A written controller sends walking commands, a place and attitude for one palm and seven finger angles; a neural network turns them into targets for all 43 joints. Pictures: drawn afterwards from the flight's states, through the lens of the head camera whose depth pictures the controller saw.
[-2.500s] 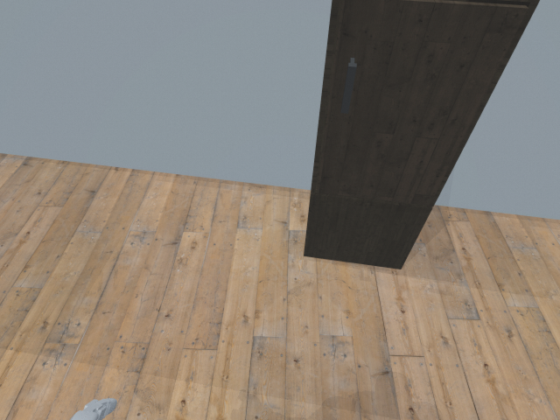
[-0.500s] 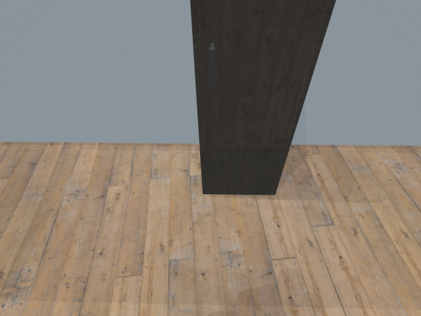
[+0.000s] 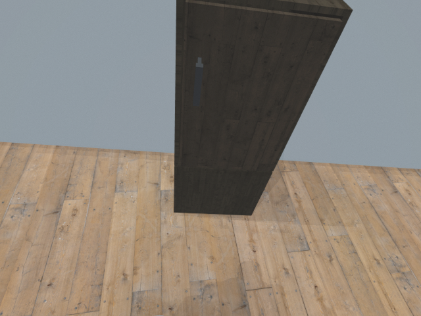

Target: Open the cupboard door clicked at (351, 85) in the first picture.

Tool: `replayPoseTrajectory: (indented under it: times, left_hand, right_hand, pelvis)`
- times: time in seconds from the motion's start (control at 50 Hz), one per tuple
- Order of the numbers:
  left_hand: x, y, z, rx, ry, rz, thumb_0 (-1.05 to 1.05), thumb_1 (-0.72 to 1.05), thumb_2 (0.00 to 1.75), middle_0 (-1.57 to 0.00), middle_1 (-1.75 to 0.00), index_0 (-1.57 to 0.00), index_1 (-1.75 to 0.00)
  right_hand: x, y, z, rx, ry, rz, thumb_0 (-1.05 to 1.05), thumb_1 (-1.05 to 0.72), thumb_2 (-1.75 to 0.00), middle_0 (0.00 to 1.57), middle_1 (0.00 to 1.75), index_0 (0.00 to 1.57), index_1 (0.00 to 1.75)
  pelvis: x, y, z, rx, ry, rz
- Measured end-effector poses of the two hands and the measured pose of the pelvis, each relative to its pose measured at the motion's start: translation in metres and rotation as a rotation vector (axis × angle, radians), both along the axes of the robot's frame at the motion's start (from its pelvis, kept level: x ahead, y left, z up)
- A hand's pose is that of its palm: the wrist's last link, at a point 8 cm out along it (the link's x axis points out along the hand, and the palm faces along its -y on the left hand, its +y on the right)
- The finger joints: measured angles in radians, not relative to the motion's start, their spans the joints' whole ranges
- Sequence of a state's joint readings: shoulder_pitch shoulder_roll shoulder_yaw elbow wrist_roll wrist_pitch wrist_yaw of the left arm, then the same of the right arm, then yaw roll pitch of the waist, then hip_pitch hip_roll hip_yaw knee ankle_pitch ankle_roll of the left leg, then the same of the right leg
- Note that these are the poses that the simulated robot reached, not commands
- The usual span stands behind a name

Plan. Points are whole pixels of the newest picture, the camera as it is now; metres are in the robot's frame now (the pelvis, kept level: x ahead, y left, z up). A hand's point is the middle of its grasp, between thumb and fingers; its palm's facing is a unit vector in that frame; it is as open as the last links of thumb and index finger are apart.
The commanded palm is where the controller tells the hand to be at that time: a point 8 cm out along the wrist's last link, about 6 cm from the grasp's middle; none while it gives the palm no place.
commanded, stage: take the last steps up to it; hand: left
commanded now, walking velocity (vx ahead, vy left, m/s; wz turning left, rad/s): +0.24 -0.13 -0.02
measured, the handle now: (197, 82) +0.67 +0.09 +0.08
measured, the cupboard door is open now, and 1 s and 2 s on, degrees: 0 0 0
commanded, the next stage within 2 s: come to a stop and stand still in 0.20 s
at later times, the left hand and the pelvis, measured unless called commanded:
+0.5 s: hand (168, 265) +0.26 +0.10 -0.17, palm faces -0.05 -0.98 -0.19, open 7.4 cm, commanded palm none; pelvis +0.17 -0.06 +0.00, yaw +0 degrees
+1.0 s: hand out of the picture +0.15 +0.23 -0.18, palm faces +0.10 -0.97 -0.22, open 7.4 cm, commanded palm none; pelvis +0.10 +0.01 +0.01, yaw +1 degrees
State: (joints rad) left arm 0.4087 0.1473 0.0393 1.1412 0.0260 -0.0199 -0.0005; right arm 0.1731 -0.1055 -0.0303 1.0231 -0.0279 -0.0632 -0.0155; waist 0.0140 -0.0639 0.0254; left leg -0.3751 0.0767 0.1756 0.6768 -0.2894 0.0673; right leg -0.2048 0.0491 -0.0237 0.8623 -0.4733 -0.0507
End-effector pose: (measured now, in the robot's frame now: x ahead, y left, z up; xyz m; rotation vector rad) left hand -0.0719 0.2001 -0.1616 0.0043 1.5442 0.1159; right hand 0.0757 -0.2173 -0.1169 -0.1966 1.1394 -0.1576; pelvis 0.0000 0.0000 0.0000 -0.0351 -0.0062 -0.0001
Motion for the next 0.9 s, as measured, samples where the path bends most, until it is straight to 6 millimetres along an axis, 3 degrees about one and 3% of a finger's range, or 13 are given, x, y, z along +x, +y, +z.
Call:
replayPoseTrajectory:
  times: [0.06, 0.14, 0.24, 0.38, 0.48, 0.54, 0.62, 0.7, 0.76, 0.84, 0.9]
  left_hand:
    - [0.049, 0.016, 0.008, 0.015, -0.050, -0.041, 0.01, 0.91, 0.90, -0.20, -0.30, -0.20, -0.29]
    - [0.121, 0.032, 0.020, 0.050, -0.167, -0.051, 0.01, 0.91, 0.90, -0.20, -0.30, -0.20, -0.29]
    - [0.191, 0.033, 0.029, 0.077, -0.238, -0.073, 0.00, 0.91, 0.90, -0.20, -0.30, -0.20, -0.29]
    - [0.272, -0.003, 0.030, 0.082, -0.245, -0.150, 0.00, 0.91, 0.90, -0.19, -0.30, -0.20, -0.29]
    - [0.322, -0.040, 0.022, 0.119, -0.308, -0.166, 0.00, 0.91, 0.90, -0.20, -0.30, -0.20, -0.29]
    - [0.334, -0.053, 0.028, 0.127, -0.330, -0.154, 0.00, 0.91, 0.90, -0.20, -0.30, -0.20, -0.29]
    - [0.338, -0.049, 0.040, 0.162, -0.369, -0.117, -0.01, 0.92, 0.90, -0.20, -0.30, -0.20, -0.30]
    - [0.325, -0.032, 0.045, 0.197, -0.383, -0.092, -0.01, 0.91, 0.90, -0.20, -0.30, -0.21, -0.30]
    - [0.306, -0.012, 0.045, 0.217, -0.380, -0.075, 0.00, 0.91, 0.90, -0.20, -0.30, -0.21, -0.30]
    - [0.276, 0.020, 0.036, 0.219, -0.366, -0.055, 0.00, 0.90, 0.90, -0.20, -0.30, -0.21, -0.30]
    - [0.252, 0.047, 0.020, 0.200, -0.345, -0.040, 0.00, 0.90, 0.90, -0.20, -0.30, -0.20, -0.30]
  right_hand:
    - [0.002, -0.006, 0.010, -0.033, 0.006, -0.074, -0.02, -0.95, -0.89, 0.20, 0.30, 0.21, 0.30]
    - [-0.011, -0.013, 0.020, -0.059, 0.111, -0.090, -0.02, -0.95, -0.89, 0.20, 0.30, 0.21, 0.30]
    - [-0.031, -0.013, 0.021, -0.035, 0.251, -0.140, -0.01, -0.93, -0.89, 0.20, 0.30, 0.20, 0.30]
    - [-0.046, -0.013, 0.009, 0.057, 0.424, -0.215, 0.00, -0.91, -0.89, 0.20, 0.30, 0.20, 0.30]
    - [-0.032, -0.030, -0.018, 0.125, 0.526, -0.230, 0.00, -0.91, -0.89, 0.20, 0.30, 0.21, 0.30]
    - [-0.003, -0.047, -0.027, 0.118, 0.495, -0.217, 0.00, -0.91, -0.89, 0.20, 0.30, 0.20, 0.30]
    - [0.051, -0.069, -0.031, 0.081, 0.385, -0.154, 0.00, -0.91, -0.89, 0.20, 0.30, 0.20, 0.30]
    - [0.106, -0.084, -0.028, 0.037, 0.233, -0.085, 0.00, -0.91, -0.89, 0.20, 0.30, 0.20, 0.30]
    - [0.137, -0.084, -0.020, 0.008, 0.119, -0.043, 0.00, -0.91, -0.89, 0.20, 0.30, 0.20, 0.30]
    - [0.153, -0.070, -0.005, -0.024, 0.011, 0.000, 0.00, -0.91, -0.89, 0.20, 0.30, 0.20, 0.30]
    - [0.140, -0.052, 0.002, -0.055, -0.027, 0.014, -0.01, -0.91, -0.89, 0.20, 0.30, 0.20, 0.30]
  pelvis:
    - [0.021, 0.005, 0.010, 0.000, -0.002, -0.008]
    - [0.048, 0.005, 0.022, -0.008, 0.003, -0.005]
    - [0.083, -0.004, 0.026, -0.006, 0.009, -0.011]
    - [0.131, -0.033, 0.019, 0.019, 0.013, -0.018]
    - [0.164, -0.060, -0.001, 0.043, 0.016, -0.005]
    - [0.168, -0.064, 0.001, 0.040, 0.006, 0.011]
    - [0.162, -0.064, 0.006, 0.055, 0.000, 0.019]
    - [0.150, -0.056, 0.007, 0.053, -0.002, 0.027]
    - [0.138, -0.047, 0.005, 0.049, -0.008, 0.030]
    - [0.122, -0.029, 0.001, 0.042, -0.013, 0.028]
    - [0.111, -0.010, -0.006, 0.023, -0.008, 0.025]
